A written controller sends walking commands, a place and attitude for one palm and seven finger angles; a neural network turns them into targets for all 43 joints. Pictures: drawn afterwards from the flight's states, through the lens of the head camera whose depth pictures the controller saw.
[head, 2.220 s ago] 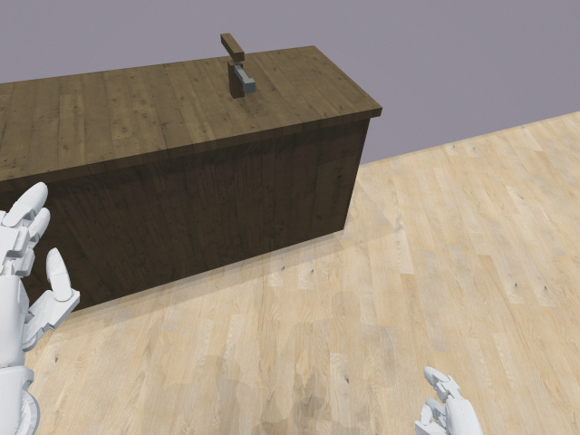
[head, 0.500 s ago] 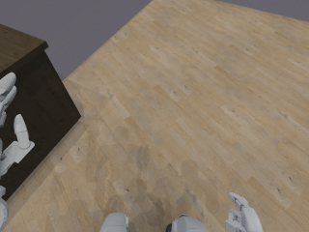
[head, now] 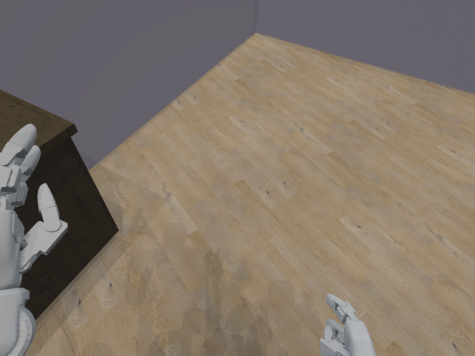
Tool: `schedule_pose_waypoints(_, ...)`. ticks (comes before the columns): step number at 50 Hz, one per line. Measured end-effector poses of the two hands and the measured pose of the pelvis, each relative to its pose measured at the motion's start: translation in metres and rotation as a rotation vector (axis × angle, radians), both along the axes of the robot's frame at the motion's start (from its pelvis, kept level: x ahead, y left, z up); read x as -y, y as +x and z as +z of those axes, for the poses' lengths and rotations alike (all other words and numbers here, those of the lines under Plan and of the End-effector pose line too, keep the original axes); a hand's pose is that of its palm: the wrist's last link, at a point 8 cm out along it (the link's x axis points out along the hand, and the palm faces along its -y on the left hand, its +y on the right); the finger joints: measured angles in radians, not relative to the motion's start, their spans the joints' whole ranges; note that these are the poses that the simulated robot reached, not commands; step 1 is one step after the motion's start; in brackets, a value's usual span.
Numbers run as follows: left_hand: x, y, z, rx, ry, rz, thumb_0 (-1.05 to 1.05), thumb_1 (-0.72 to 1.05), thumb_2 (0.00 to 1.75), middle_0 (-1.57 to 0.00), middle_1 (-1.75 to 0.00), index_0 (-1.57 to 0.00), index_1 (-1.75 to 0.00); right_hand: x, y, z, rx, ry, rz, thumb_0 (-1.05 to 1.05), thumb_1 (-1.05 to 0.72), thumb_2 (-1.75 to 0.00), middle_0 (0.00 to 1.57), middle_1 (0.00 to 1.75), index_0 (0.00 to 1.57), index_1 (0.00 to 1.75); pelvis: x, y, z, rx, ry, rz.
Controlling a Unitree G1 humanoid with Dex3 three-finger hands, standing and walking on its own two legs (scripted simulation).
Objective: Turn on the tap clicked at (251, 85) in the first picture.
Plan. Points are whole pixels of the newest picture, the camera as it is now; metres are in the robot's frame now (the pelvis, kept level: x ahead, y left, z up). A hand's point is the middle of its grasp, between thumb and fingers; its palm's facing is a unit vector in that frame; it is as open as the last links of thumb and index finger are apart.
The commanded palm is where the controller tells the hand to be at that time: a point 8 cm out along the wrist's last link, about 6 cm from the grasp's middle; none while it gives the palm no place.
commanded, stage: turn to face it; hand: left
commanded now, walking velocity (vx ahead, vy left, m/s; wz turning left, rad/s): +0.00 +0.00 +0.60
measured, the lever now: out of the picture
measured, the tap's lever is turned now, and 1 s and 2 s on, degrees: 0 0 0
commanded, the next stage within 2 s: take the last steps up to it in 1.14 s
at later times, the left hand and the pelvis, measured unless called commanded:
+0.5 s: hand (44, 233) +0.21 +0.24 +0.18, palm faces +0.57 -0.70 -0.44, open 7.4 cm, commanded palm +0.14 +0.28 +0.18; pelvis +0.05 -0.03 -0.01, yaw +14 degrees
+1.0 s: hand out of the picture +0.06 +0.24 +0.17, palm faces +0.78 -0.46 -0.43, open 7.4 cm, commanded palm +0.00 +0.24 +0.18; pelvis +0.01 -0.08 -0.01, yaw +30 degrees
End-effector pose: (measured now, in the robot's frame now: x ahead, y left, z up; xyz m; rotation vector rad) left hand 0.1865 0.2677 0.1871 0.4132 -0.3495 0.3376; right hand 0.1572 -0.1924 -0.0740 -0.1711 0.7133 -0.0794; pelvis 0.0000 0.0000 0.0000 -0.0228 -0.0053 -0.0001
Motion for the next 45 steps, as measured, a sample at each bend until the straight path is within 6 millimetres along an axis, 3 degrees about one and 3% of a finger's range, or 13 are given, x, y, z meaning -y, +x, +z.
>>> schedule_pose_waypoints(5, 0.013, 0.010, 0.025, -0.010, 0.169, 0.015, 0.01, 0.89, 0.90, -0.21, -0.30, -0.21, -0.30, 0.004, 0.027, -0.015, -0.026, 0.069, 0.020, 0.01, -0.90, -0.90, 0.21, 0.30, 0.21, 0.30, 0.016, 0.024, -0.003, -0.008, 0.003, 0.034)
schedule_pose_waypoints(11, 0.012, 0.016, 0.012, -0.122, 0.176, 0.165, 0.01, 0.89, 0.90, -0.21, -0.30, -0.22, -0.30, 0.040, 0.055, -0.044, -0.119, 0.053, 0.046, 0.01, -0.90, -0.90, 0.21, 0.30, 0.21, 0.30, 0.033, 0.045, -0.009, -0.006, 0.029, 0.109)
schedule_pose_waypoints(16, 0.007, 0.003, -0.014, -0.254, 0.107, 0.258, 0.01, 0.89, 0.90, -0.21, -0.30, -0.22, -0.30, 0.068, 0.074, -0.037, -0.153, -0.044, 0.062, 0.01, -0.90, -0.90, 0.20, 0.30, 0.20, 0.30, 0.039, 0.052, -0.001, -0.012, 0.070, 0.153)
schedule_pose_waypoints(20, 0.009, -0.006, -0.013, -0.228, 0.080, 0.270, 0.01, 0.88, 0.90, -0.21, -0.30, -0.22, -0.30, 0.073, 0.093, -0.022, -0.127, -0.122, 0.097, 0.01, -0.90, -0.90, 0.20, 0.29, 0.20, 0.30, 0.040, 0.054, 0.000, -0.017, 0.073, 0.196)
schedule_pose_waypoints(24, 0.003, -0.017, 0.005, -0.093, 0.096, 0.261, 0.01, 0.88, 0.90, -0.21, -0.30, -0.22, -0.30, 0.059, 0.114, -0.007, -0.069, -0.173, 0.143, 0.01, -0.90, -0.90, 0.20, 0.29, 0.20, 0.30, 0.034, 0.054, -0.004, -0.023, 0.055, 0.240)
schedule_pose_waypoints(28, -0.018, -0.034, 0.012, 0.033, 0.127, 0.273, 0.01, 0.88, 0.90, -0.21, -0.30, -0.22, -0.30, 0.032, 0.131, 0.001, 0.018, -0.172, 0.162, 0.01, -0.90, -0.90, 0.20, 0.29, 0.20, 0.30, 0.020, 0.054, -0.018, -0.014, 0.050, 0.269)
schedule_pose_waypoints(34, -0.040, -0.065, 0.008, -0.004, 0.114, 0.350, 0.01, 0.89, 0.90, -0.21, -0.30, -0.21, -0.30, -0.024, 0.124, 0.009, 0.035, -0.049, 0.295, 0.01, -0.90, -0.90, 0.20, 0.29, 0.20, 0.30, 0.023, 0.043, -0.007, 0.002, -0.006, 0.355)
schedule_pose_waypoints(39, -0.024, -0.107, 0.010, -0.045, 0.067, 0.410, 0.01, 0.89, 0.90, -0.21, -0.30, -0.21, -0.30, -0.047, 0.108, 0.006, 0.010, 0.010, 0.411, 0.01, -0.90, -0.90, 0.21, 0.30, 0.20, 0.30, 0.031, 0.033, 0.000, -0.002, -0.034, 0.416)
schedule_pose_waypoints(45, -0.001, -0.154, 0.011, -0.098, 0.076, 0.547, 0.01, 0.89, 0.90, -0.21, -0.30, -0.21, -0.30, -0.044, 0.097, -0.013, -0.026, 0.034, 0.510, 0.01, -0.90, -0.90, 0.21, 0.30, 0.21, 0.30, 0.056, 0.020, -0.004, -0.005, -0.020, 0.481)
